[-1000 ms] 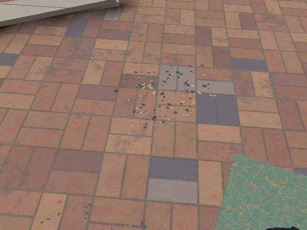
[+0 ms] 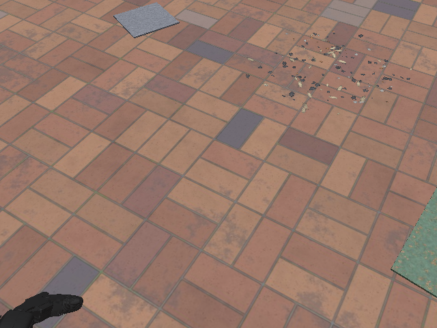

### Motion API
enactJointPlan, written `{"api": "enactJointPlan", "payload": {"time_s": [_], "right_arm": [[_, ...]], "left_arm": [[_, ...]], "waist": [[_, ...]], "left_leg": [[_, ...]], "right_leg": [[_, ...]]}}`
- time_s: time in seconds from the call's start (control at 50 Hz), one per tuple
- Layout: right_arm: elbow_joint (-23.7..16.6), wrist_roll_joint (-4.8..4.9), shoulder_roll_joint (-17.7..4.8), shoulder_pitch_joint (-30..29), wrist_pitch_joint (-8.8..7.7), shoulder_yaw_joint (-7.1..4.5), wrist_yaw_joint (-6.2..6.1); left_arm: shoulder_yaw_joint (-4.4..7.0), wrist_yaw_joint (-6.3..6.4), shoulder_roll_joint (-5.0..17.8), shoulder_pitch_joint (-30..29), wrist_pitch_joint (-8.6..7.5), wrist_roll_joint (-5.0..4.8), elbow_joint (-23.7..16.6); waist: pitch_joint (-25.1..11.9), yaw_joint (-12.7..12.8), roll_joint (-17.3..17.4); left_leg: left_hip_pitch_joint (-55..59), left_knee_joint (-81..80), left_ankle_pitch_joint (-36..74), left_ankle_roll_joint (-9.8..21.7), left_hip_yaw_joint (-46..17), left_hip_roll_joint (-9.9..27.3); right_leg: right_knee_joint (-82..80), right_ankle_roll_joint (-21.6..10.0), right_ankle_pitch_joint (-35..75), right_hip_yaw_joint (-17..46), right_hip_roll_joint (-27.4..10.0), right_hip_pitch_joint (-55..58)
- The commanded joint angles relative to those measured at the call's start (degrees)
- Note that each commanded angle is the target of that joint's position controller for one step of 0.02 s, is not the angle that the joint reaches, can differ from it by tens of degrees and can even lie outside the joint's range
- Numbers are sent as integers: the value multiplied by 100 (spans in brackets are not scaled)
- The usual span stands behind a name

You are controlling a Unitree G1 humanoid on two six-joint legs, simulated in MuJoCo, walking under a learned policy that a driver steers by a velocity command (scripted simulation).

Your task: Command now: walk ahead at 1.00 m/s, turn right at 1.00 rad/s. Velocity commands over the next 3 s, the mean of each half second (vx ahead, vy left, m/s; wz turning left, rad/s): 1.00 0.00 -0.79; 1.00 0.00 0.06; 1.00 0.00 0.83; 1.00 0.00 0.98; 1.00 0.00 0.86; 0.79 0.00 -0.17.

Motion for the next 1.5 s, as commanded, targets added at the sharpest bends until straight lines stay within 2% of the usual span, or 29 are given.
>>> {"api": "enactJointPlan", "payload": {"time_s": [0.02,0.12,0.18,0.2,0.22,0.24,0.28,0.32,0.4,0.54,0.6,0.62,0.64,0.66,0.72,0.8,0.86,0.96,1.02,1.04,1.06,1.08,1.12,1.22,1.36,1.44,1.46,1.48,1.5], "right_arm": [[-309,-4,-373,-491,-193,-6,4],[-190,0,-960,-81,-25,-130,-165],[-493,-52,-1171,-784,233,-225,-152],[-662,-110,-538,-896,224,-100,-28],[-1410,9,-460,-699,103,-30,-19],[-1519,-29,-634,-1227,-66,7,-19],[-1379,-41,-507,-1294,-111,89,-37],[-1202,-243,-406,-992,129,137,-22],[-1599,-168,2,-2075,237,311,140],[-1691,-9,-183,-2913,156,242,167],[-1101,36,-699,-745,149,-47,-10],[-798,-37,-1006,491,178,-179,-139],[-718,-268,-1620,643,149,-356,-113],[-734,-111,-1109,329,169,-284,27],[-535,-92,-311,-509,85,-114,83],[-107,104,-211,-269,-47,-33,82],[-164,130,-386,-419,-118,-108,85],[-124,248,-839,-105,-145,-256,123],[-77,150,-1086,-69,-47,-315,78],[-224,123,-679,-189,-50,-214,82],[-511,321,334,381,-54,3,56],[-637,335,-34,154,5,-15,50],[-617,165,-269,-738,122,-71,105],[-932,-14,141,-1388,524,2,343],[-1485,23,27,-2769,511,167,581],[-1010,42,-489,-1167,470,-22,446],[-634,42,-739,29,445,-180,345],[-406,81,-982,377,456,-339,186],[-485,105,-1517,-141,537,-432,112]], "left_arm": [[-116,-116,-21,-577,-29,-7,-556],[-107,-92,30,-384,-84,-27,-383],[321,192,689,2603,-160,-77,579],[499,342,1049,2172,-85,-243,615],[575,318,1638,1798,17,-6,271],[581,386,1403,2103,19,-31,227],[420,480,820,1827,-165,-36,536],[249,545,472,1499,-393,-53,546],[175,451,327,1777,-652,-117,823],[212,418,639,2408,-743,-188,1280],[280,513,993,2105,-626,29,1350],[207,521,697,1830,-632,103,1267],[-17,450,-253,2639,-676,-235,987],[-38,473,94,2169,-741,-118,986],[-76,365,61,1088,-654,-16,750],[-240,196,-274,685,-470,199,354],[-362,98,-261,-202,-558,123,-80],[-292,129,-32,-596,-580,8,-48],[-27,368,409,1218,-646,77,469],[131,509,839,2298,-666,199,590],[245,553,1300,2510,-652,415,591],[269,546,1141,2170,-587,230,548],[88,505,226,1387,-634,126,597],[-11,450,-259,1633,-839,-84,1127],[67,500,180,1695,-921,-57,1319],[247,662,877,1742,-600,9,1180],[273,652,931,1508,-502,45,1049],[246,562,689,1517,-469,82,1064],[12,490,-218,1691,-545,191,714]], "waist": [[751,358,603],[249,707,933],[-1030,2044,831],[-632,1472,-534],[-1504,943,-981],[-1534,1217,209],[-105,569,1012],[140,107,1045],[633,308,641],[335,801,282],[-894,-436,-65],[-1402,-1031,77],[-2201,-376,2146],[-2141,-476,1666],[-201,7,237],[473,487,679],[799,485,628],[425,305,606],[-889,1181,636],[-1587,1626,232],[-2414,1117,-1244],[-2398,1040,-1307],[-659,849,-116],[150,385,-150],[719,277,245],[-387,-696,-243],[-904,-1198,-159],[-901,-1159,497],[-602,-325,1805]], "left_leg": [[-565,-1253,2684,289,-127,1193],[429,79,7943,55,465,1314],[-1072,4320,6858,271,196,1385],[-2875,6436,394,141,147,198],[-4922,7962,-931,-103,-882,-313],[-5259,7597,-468,-51,-1687,31],[-4719,6257,-117,-3,-1644,533],[-3871,5577,-245,-103,-1610,768],[-3531,3523,879,-152,-1211,927],[-2583,1264,2630,505,-726,107],[-433,1230,1284,741,-811,-257],[1051,1599,349,885,-1379,378],[2587,912,-1310,1823,-4752,2220],[2335,-118,-1645,1760,-6201,2129],[22,-406,-555,1465,-3870,1532],[-1171,-1157,-215,1505,-3166,1117],[-1998,-1606,715,1468,-2460,702],[-1287,-1437,2814,1217,-2291,807],[-1056,1612,4400,914,-2060,485],[-2101,3525,3020,839,-1894,153],[-3698,5533,-892,772,-1676,-353],[-4353,6244,-508,876,-1747,-221],[-4619,5866,399,838,-1630,342],[-4578,5351,692,604,-1486,731],[-3491,2680,2344,959,-299,204],[-1466,2455,1341,1390,-58,-600],[-124,2246,985,1601,-401,-685],[909,1835,627,1785,-1015,-487],[1493,1976,1854,2206,-3029,553]], "right_leg": [[-995,-105,616,-249,-116,51],[-2313,-619,100,-1170,716,1606],[-3019,-1090,-594,-351,942,5190],[-3305,-1274,-800,999,216,5854],[-4216,-2465,-973,4188,-966,7266],[-5026,-2346,-1457,4775,-1173,7008],[-5401,-1871,-766,3855,-916,5005],[-5446,-1643,-21,2952,-496,3681],[-6018,-1342,609,1909,91,2629],[-5753,-686,3950,1348,-161,4415],[-2961,-389,5617,1145,-272,4594],[-1149,-346,4383,985,-22,3444],[1616,7,-609,613,1030,1248],[1884,-155,-1585,997,1037,557],[1085,-174,-930,883,232,429],[2,142,-1004,547,-265,263],[-2020,431,280,301,-371,884],[-3474,426,1134,-20,85,2442],[-3638,277,-155,-54,350,4568],[-3640,187,-1624,998,-768,5874],[-4499,-162,-3611,3790,-2489,6998],[-5445,-406,-4406,5092,-2474,6619],[-5282,-254,-2585,2910,-1862,5090],[-5732,54,122,556,-1362,4072],[-6131,376,3044,-1474,-823,3938],[-3351,431,7043,-1454,-1191,4652],[-1701,325,6517,-1283,-1244,4062],[458,401,2557,-1277,-548,2870],[2716,608,-2291,-922,366,766]]}}
Next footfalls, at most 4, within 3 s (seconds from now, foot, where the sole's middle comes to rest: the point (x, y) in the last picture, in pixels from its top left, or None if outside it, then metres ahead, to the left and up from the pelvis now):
0.20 right None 0.34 -0.05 -0.77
0.62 left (222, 233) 0.82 -0.05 -0.77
1.04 right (314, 170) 1.08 -0.43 -0.77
1.48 left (266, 99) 1.52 -0.30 -0.77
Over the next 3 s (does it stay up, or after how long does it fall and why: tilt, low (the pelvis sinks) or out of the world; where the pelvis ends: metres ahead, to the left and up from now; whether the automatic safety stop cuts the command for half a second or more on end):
stays up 2.41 0.33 0.00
